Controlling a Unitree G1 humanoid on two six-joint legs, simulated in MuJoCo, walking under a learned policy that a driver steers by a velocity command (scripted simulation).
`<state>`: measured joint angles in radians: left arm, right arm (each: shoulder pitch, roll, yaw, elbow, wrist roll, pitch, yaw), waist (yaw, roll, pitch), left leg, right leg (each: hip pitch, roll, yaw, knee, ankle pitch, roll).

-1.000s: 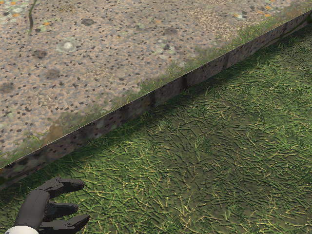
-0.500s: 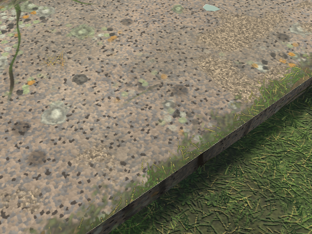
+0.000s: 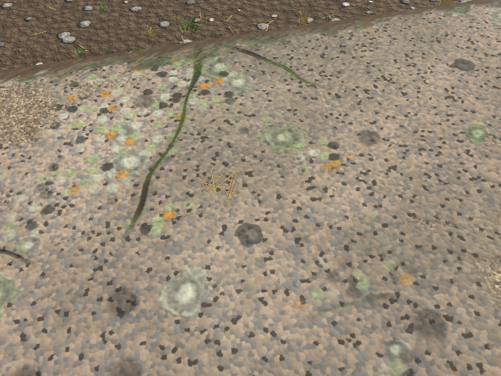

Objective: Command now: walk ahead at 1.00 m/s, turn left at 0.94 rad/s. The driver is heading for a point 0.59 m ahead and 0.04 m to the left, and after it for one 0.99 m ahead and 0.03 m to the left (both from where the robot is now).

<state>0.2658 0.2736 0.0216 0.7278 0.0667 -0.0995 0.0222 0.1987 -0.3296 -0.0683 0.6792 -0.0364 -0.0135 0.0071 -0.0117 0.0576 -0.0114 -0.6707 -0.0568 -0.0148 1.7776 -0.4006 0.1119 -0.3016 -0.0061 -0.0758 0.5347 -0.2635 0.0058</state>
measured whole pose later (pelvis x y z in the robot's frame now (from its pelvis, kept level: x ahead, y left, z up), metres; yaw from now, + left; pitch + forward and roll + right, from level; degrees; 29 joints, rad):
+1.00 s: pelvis +0.74 +0.13 +0.14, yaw -1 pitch +4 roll +1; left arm 0.30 0.32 0.08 0.65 -0.04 0.04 0.07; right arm -0.04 -0.27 -0.01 0.59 -0.01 -0.05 -0.04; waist 0.07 0.03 0.04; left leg -0.66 -0.08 -0.25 0.71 -0.13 -0.08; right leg -0.30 0.24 0.32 0.47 -0.18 -0.10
